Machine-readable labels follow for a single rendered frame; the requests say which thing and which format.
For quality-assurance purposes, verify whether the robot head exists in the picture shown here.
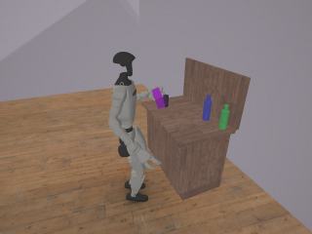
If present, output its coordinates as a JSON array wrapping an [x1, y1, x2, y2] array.
[[113, 52, 136, 86]]

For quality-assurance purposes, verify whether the robot left forearm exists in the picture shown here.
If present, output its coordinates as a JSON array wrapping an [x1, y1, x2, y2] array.
[[136, 91, 149, 101]]

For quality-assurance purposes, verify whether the sponge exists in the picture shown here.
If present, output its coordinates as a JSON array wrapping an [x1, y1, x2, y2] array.
[[152, 88, 165, 109]]

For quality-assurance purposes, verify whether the right robot shin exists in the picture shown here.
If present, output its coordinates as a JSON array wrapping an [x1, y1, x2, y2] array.
[[131, 175, 145, 197]]

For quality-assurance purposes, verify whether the left robot hand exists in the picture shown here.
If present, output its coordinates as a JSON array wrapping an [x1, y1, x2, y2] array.
[[148, 86, 165, 101]]

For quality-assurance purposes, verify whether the table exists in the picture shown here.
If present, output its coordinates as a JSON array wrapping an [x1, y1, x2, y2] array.
[[141, 58, 251, 201]]

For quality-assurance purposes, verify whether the robot right upper arm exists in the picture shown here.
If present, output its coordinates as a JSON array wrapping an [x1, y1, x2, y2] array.
[[108, 86, 127, 127]]

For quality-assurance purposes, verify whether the right robot hand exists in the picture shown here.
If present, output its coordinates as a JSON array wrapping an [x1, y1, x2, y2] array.
[[136, 148, 162, 171]]

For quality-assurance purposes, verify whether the robot right forearm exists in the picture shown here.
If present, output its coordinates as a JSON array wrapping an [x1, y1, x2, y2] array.
[[109, 120, 141, 154]]

